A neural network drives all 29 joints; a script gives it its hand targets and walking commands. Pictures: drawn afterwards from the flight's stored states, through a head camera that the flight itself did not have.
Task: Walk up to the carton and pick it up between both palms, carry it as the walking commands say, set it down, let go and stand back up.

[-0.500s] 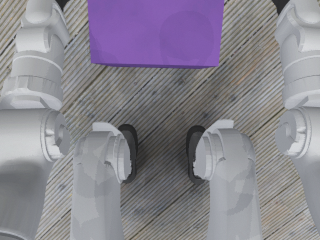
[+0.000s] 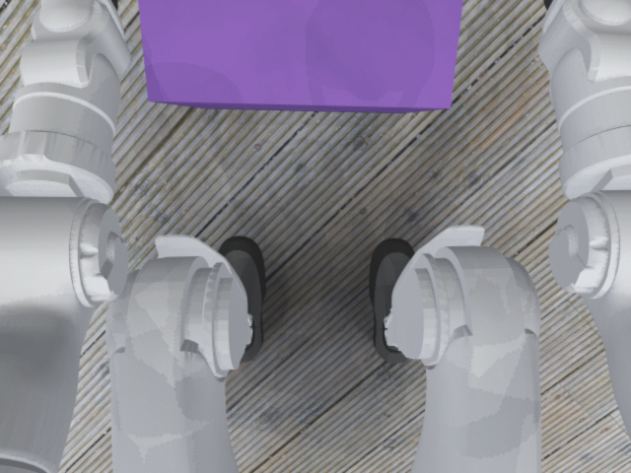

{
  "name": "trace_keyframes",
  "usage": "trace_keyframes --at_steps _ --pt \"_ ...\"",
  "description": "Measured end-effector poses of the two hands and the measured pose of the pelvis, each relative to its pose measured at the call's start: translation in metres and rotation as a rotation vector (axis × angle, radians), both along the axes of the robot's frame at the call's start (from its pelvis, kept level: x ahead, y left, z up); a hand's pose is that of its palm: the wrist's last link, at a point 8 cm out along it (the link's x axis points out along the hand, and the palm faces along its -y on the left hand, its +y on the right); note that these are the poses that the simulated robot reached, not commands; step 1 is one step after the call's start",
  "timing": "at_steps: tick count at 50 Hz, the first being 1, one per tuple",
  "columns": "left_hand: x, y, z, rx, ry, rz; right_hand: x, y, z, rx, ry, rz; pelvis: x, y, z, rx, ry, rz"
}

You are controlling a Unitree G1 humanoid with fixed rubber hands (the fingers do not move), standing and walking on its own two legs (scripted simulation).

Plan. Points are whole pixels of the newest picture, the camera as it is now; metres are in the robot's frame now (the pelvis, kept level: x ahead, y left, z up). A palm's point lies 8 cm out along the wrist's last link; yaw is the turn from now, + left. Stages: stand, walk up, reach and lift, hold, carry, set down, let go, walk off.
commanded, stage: reach and lift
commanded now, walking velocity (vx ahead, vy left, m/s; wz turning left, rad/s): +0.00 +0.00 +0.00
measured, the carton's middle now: out of the picture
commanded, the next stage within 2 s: none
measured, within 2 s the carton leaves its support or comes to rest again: leaves its support in 1.52 s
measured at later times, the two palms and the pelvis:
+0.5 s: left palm out of the picture +0.54 +0.19 -0.17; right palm out of the picture +0.54 -0.20 -0.17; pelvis -0.01 +0.00 +0.01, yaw +0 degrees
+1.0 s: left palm out of the picture +0.55 +0.18 -0.17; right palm out of the picture +0.54 -0.19 -0.17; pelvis -0.01 +0.00 +0.01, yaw +0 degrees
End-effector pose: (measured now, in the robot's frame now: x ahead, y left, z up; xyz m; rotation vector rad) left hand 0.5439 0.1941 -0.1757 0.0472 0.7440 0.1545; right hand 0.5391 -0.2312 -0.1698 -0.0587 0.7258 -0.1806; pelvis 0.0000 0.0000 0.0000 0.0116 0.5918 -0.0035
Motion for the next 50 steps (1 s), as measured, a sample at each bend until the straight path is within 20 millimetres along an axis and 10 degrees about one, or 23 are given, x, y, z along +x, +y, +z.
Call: trace_keyframes --at_steps 31,50 --pt "-0.001 -0.012 0.005 0.016 0.015 -0.011 0.003 0.048 0.0 0.049 0.001 0.061 -0.008 0.002 0.008 -0.001 0.009 0.006" --pt "0.001 -0.019 0.007 0.025 0.039 -0.036 0.003 0.043 0.002 0.037 0.026 0.06 -0.01 0.003 0.005 -0.005 -0.011 0.009"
